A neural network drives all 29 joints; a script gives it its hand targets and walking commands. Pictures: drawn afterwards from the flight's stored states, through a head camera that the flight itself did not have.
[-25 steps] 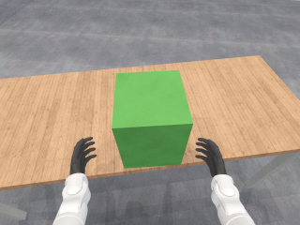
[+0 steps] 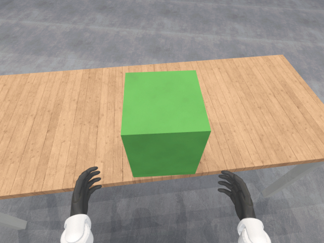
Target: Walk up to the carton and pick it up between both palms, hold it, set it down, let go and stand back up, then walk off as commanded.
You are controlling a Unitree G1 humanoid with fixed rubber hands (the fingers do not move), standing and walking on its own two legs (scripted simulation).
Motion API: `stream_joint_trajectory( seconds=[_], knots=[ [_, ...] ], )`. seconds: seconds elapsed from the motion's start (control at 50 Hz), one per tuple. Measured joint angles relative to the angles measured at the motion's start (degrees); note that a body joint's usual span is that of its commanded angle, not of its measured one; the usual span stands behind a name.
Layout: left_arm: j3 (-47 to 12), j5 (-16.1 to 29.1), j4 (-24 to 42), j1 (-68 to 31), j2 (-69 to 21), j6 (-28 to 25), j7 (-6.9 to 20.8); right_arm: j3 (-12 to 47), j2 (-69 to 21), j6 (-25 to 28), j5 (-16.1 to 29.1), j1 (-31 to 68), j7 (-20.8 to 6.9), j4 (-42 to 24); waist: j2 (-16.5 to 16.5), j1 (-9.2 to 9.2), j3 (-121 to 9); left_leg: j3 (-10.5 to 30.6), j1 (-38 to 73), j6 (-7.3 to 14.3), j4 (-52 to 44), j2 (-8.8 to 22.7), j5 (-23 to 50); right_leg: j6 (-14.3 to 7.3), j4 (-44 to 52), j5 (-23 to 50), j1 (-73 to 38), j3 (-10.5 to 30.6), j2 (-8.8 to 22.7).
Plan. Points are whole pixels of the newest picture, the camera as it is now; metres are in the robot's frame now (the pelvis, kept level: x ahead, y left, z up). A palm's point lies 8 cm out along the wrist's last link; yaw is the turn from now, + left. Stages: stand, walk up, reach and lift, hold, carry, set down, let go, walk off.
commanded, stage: set down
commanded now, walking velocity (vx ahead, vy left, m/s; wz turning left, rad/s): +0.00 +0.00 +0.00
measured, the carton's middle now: (162, 127) +0.45 +0.02 -0.02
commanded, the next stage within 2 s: none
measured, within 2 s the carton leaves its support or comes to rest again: neither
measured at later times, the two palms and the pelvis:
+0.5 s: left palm (77, 216) +0.21 +0.22 -0.05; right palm (246, 219) +0.21 -0.19 -0.06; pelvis +0.00 +0.00 +0.00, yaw +0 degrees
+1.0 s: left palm (77, 221) +0.20 +0.22 -0.06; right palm (248, 225) +0.20 -0.20 -0.07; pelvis +0.00 +0.00 +0.00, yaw +0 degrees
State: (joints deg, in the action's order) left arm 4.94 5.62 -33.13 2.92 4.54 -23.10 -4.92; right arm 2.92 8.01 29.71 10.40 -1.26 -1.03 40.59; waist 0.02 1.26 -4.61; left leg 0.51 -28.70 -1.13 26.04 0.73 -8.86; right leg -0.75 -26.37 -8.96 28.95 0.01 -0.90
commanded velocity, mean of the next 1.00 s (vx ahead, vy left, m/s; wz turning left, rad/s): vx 0.00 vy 0.00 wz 0.00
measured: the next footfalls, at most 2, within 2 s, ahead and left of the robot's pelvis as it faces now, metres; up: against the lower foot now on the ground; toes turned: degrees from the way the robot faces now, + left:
none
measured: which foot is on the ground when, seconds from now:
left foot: down 0.00-1.00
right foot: down 0.00-1.00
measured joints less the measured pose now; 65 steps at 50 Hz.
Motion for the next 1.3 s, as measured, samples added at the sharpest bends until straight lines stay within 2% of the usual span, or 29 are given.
stream_joint_trajectory(
  seconds=[0.2, 0.38, 0.92, 1.12, 1.3],
  knots=[
    [-0.9, 0.0, 0.8, 2.8, 0.7, -0.1, -1.0, -0.5, 0.0, 0.5, 0.0, -2.1, -0.7, 0.0, -0.4, 0.0, 0.9, 0.0, 0.7, 0.0, 0.0, 0.0, 0.0, 0.0, 0.0, 0.0, -0.7, 0.0, 0.0],
    [-1.7, 0.0, 0.9, 2.9, 1.2, 2.3, -1.0, -0.3, 0.0, -0.7, 0.0, -2.5, -0.7, 0.0, -0.4, 0.0, 1.6, 0.0, 1.3, 0.0, 0.0, 0.0, 0.0, 0.0, 0.0, 0.0, -1.3, 0.0, 0.0],
    [-2.1, 0.1, 2.7, 3.3, 3.4, 15.0, -0.5, -2.1, 0.0, -9.4, 0.0, -3.9, 0.6, -0.5, -0.4, 0.0, 2.1, 0.0, 2.4, 0.0, 0.0, 0.0, -0.3, 0.0, 0.0, -0.2, -2.4, 0.0, 0.0],
    [-2.1, 0.1, 3.4, 3.4, 3.5, 17.6, -0.1, -2.3, 0.0, -10.5, 0.0, -4.3, 0.9, -0.6, -0.5, 0.0, 2.3, 0.0, 2.6, 0.0, 0.0, 0.0, -0.3, 0.0, 0.0, -0.3, -2.6, 0.0, 0.0],
    [-2.0, 0.1, 3.9, 3.4, 4.1, 22.2, 0.6, -2.2, 0.0, -13.3, -0.2, -4.5, 1.7, -0.6, -0.6, 0.0, 2.5, 0.0, 2.7, 0.0, 0.0, 0.0, -0.4, 0.0, 0.0, -0.4, -2.7, 0.0, 0.0]
  ],
)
